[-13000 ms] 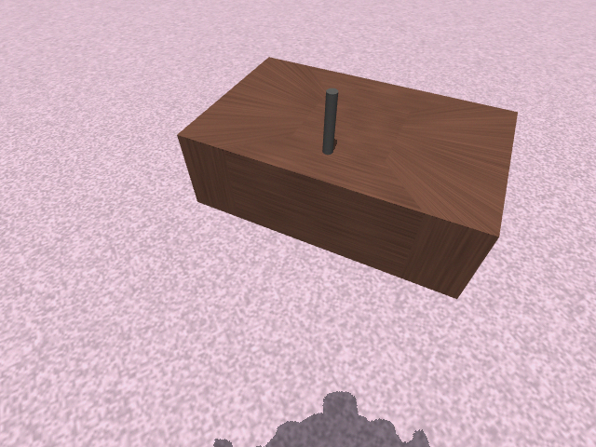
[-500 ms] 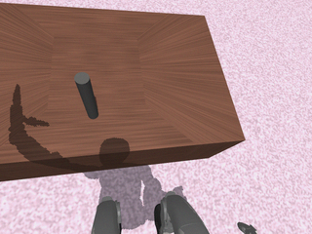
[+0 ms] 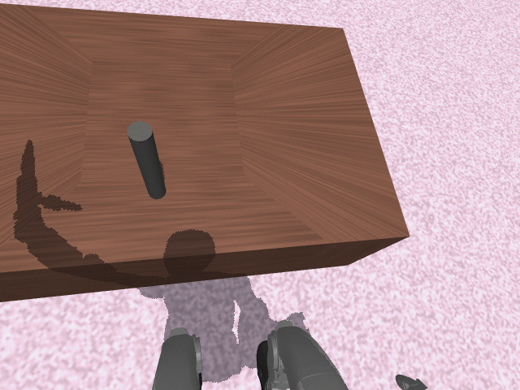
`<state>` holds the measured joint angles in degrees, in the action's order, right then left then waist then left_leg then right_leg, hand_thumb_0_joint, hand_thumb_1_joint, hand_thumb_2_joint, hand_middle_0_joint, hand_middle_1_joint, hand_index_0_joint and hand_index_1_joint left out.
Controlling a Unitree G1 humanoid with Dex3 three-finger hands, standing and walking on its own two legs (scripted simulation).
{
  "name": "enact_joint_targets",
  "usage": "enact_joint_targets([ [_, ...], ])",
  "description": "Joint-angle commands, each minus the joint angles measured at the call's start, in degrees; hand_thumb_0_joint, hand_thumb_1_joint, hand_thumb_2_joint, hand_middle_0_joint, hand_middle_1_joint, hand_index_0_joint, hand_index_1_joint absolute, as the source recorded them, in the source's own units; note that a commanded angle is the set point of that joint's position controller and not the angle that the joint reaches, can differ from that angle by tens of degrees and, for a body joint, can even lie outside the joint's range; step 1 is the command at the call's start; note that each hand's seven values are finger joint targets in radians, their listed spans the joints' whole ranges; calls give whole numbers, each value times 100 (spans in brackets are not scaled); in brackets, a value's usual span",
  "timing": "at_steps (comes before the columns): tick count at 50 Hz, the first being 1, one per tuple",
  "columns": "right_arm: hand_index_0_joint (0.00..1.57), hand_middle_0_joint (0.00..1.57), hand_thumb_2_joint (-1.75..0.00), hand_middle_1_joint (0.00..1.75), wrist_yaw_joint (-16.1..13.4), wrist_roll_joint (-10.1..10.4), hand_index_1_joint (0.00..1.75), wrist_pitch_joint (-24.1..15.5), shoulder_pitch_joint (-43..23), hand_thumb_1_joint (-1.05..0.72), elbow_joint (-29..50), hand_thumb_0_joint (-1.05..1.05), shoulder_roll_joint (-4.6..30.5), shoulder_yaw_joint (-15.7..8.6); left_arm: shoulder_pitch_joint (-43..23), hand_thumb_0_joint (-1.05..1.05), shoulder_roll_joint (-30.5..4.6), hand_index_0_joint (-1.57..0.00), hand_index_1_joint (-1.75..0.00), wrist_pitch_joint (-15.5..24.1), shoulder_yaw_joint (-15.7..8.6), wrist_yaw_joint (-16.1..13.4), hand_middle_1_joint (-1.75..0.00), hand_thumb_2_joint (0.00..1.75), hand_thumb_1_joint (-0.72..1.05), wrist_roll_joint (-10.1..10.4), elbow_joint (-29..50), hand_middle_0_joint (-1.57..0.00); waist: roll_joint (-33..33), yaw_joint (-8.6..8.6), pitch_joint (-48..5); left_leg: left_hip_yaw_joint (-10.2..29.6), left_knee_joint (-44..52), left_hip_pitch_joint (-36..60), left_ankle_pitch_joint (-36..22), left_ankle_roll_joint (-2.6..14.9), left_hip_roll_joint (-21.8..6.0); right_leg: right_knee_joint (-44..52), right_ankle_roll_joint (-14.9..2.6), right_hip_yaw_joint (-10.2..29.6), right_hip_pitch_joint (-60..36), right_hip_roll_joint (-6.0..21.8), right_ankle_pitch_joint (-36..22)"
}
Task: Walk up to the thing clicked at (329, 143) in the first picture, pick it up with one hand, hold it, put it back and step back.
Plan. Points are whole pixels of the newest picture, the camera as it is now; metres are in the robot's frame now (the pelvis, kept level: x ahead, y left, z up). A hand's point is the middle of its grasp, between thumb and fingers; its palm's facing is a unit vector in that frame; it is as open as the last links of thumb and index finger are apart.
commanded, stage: go down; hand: left
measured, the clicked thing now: (150, 166) +0.54 +0.16 -0.17
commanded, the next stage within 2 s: approach in 0.70 s
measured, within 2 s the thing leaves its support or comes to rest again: neither
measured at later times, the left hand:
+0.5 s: hand out of the picture +0.47 +0.36 +0.09, palm faces +0.14 -0.99 +0.01, open 17.2 cm
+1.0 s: hand out of the picture +0.47 +0.36 +0.06, palm faces +0.15 -0.99 +0.04, open 17.6 cm
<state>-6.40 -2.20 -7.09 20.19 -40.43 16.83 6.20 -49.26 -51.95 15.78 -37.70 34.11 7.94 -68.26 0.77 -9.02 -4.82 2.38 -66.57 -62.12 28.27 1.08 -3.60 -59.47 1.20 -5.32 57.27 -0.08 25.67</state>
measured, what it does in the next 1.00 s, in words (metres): stands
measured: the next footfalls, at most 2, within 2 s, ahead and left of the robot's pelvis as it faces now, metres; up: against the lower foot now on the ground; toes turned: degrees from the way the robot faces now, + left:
none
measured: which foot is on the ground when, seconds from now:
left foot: down 0.00-1.00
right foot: down 0.00-1.00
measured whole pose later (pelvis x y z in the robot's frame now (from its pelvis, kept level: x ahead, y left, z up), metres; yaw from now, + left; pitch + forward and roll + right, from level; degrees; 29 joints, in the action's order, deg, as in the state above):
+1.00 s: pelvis +0.00 +0.00 -0.01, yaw +0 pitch +25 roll -6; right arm -5.8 -2.2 -6.9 19.1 -39.2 17.2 6.4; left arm -51.6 -51.6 18.2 -36.2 33.0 9.3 -72.3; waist 1.0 -9.4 -4.6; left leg 2.7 -69.0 -65.8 29.0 0.9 -3.5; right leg -62.4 1.0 -5.4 61.0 0.0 26.7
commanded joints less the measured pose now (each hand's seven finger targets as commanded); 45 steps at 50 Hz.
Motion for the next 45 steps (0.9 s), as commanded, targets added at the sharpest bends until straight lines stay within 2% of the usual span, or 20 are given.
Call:
enact_joint_targets([
  [1, 20, 20, -90, 30, -108, -5, 30, -56, 1163, -89, 57, 0, 1269, -399, -2064, 0, -2408, -4, -6, 365, -293, -64, -6, 7, -43, 94, 1225, -5, -1758, 163, -3045, 318, 760, 3133, -2854, -103, 100, 576, -346, 162, -655, -149, -1574],
  [6, 20, 20, -90, 30, -92, 1, 30, -50, 1070, -89, 103, 0, 1260, -413, -1979, 0, -2157, -5, -6, 302, -120, -58, -5, 6, -46, 57, 950, -5, -1687, 123, -2539, 382, 858, 2973, -2543, -133, 52, 610, -365, 114, -245, -187, -1220],
  [9, 20, 20, -89, 30, -81, 18, 30, -57, 1054, -89, 168, 0, 1284, -418, -1870, 0, -2141, -5, -5, 316, -181, -65, -5, 5, -48, 104, 767, -5, -1469, 126, -2415, 351, 852, 2764, -2361, -103, 58, 626, -351, 117, -311, -191, -1207],
  [10, 20, 20, -89, 30, -82, 28, 30, -57, 1028, -89, 186, 0, 1259, -407, -1855, 0, -1985, -5, -5, 318, -53, -25, -5, 4, -47, 137, 709, -5, -1342, 65, -2346, 347, 855, 2658, -2198, -83, 60, 644, -340, 123, -368, -198, -1170],
  [14, 20, 20, -89, 30, -60, 31, 30, -68, 1017, -89, 272, 0, 1289, -438, -2012, 0, -2163, -5, -5, 404, -154, -31, -6, 4, -47, 142, 995, -5, -1364, 89, -2619, 336, 828, 2677, -2178, -82, 65, 596, -337, 141, -484, -180, -1194],
  [15, 20, 20, -89, 30, -68, 52, 30, -60, 1060, -89, 192, 0, 1300, -446, -1951, 0, -2029, -5, -5, 393, -93, -2, -6, 4, -48, 174, 847, -5, -1355, 50, -2641, 361, 828, 2773, -2197, -96, 53, 593, -340, 132, -377, -194, -1174],
  [18, 20, 20, -89, 30, -75, 42, 30, -65, 1071, -89, 240, 0, 1299, -433, -2131, 0, -2428, -5, -5, 443, -358, -32, -6, 5, -48, 201, 1345, -5, -1612, 163, -3142, 337, 771, 2938, -2464, -100, 88, 543, -339, 168, -674, -146, -1373],
  [20, 20, 20, -89, 30, -78, 38, 30, -40, 1182, -89, 87, 0, 1262, -409, -2074, 0, -2146, -5, -6, 384, -143, -13, -6, 6, -46, 185, 1153, -5, -1594, 87, -3090, 344, 765, 3044, -2572, -102, 90, 559, -345, 168, -603, -158, -1419],
  [23, 20, 20, -89, 30, -107, 30, 30, -36, 1115, -89, 126, 0, 1297, -424, -2056, 0, -2517, -5, -6, 368, -342, -89, -6, 6, -46, 104, 1356, -5, -1734, 212, -3096, 324, 747, 3152, -2773, -104, 104, 596, -339, 178, -562, -153, -1483],
  [24, 20, 20, -89, 30, -107, 39, 30, -22, 1121, -89, 58, 0, 1255, -390, -1947, 0, -2417, -5, -6, 342, -292, -98, -6, 7, -47, 102, 1131, -5, -1698, 195, -2906, 326, 766, 3046, -2715, -107, 108, 603, -344, 174, -543, -155, -1441],
  [26, 20, 20, -90, 30, -109, 28, 30, -13, 1098, -89, 112, 0, 1256, -396, -1991, 0, -2585, -5, -6, 367, -468, -145, -6, 6, -45, 94, 1271, -5, -1727, 242, -2960, 315, 758, 3035, -2789, -97, 107, 592, -342, 177, -603, -157, -1515],
  [28, 20, 20, -89, 30, -93, 28, 30, -11, 1077, -89, 85, 0, 1227, -390, -1699, 0, -2227, -5, -7, 332, -310, -118, -7, 6, -47, 106, 914, -5, -1605, 220, -2581, 342, 807, 2933, -2669, -113, 84, 587, -353, 132, -403, -185, -1363],
  [30, 20, 20, -90, 30, -95, 27, 30, -11, 1021, -89, 141, 0, 1239, -402, -1673, 0, -2317, -5, -6, 369, -353, -112, -6, 6, -47, 93, 971, -5, -1501, 224, -2516, 298, 794, 2789, -2590, -75, 97, 629, -343, 169, -477, -178, -1383],
  [31, 20, 20, -90, 30, -87, 42, 30, -10, 1020, -90, 132, 0, 1223, -398, -1566, 0, -2111, -5, -6, 343, -248, -74, -7, 6, -47, 111, 641, -5, -1418, 170, -2394, 327, 803, 2632, -2465, -85, 92, 605, -348, 144, -439, -186, -1319],
  [34, 20, 20, -89, 30, -73, 37, 30, -33, 998, -89, 234, 0, 1250, -438, -1797, 0, -2174, -5, -6, 436, -248, -29, -6, 5, -48, 159, 1055, -5, -1345, 139, -2533, 252, 773, 2586, -2314, -30, 103, 639, -317, 211, -651, -165, -1386],
  [37, 20, 20, -89, 30, -65, 67, 30, -57, 1008, -89, 154, 0, 1247, -450, -1691, 0, -1815, -5, -6, 426, -22, 65, -6, 5, -50, 230, 842, -5, -1254, 26, -2512, 285, 756, 2616, -2245, -47, 94, 602, -316, 186, -517, -174, -1342],
  [40, 20, 20, -89, 30, -74, 60, 30, -65, 1047, -90, 119, 0, 1290, -456, -1968, 0, -2107, -6, -5, 470, -152, 81, -6, 4, -50, 270, 1125, -6, -1461, 60, -2782, 323, 684, 2759, -2413, -73, 93, 565, -322, 186, -453, -156, -1373],
  [42, 20, 20, -88, 30, -67, 52, 30, -56, 1063, -86, 83, 0, 1312, -445, -2080, 0, -2189, -7, -4, 495, -186, 61, -5, 0, -61, 271, 1186, -6, -1601, 122, -2758, 369, 691, 2895, -2475, -109, 85, 494, -347, 163, -255, -155, -1282],
  [43, 20, 20, -88, 30, -78, 53, 30, -49, 1041, -86, 71, 0, 1290, -426, -1978, 0, -1973, -7, -5, 486, -123, 63, -6, 0, -61, 288, 928, -6, -1531, 35, -2716, 389, 637, 2970, -2595, -116, 61, 468, -342, 147, -117, -162, -1317],
  [45, 20, 20, -88, 30, -54, 25, 30, -53, 999, -86, 128, 0, 1243, -388, -2025, 0, -1863, -6, -5, 527, -89, -2, -5, 0, -61, 269, 876, -5, -1521, 45, -2587, 376, 555, 2732, -2538, -102, 71, 400, -346, 167, -36, -147, -1288],
])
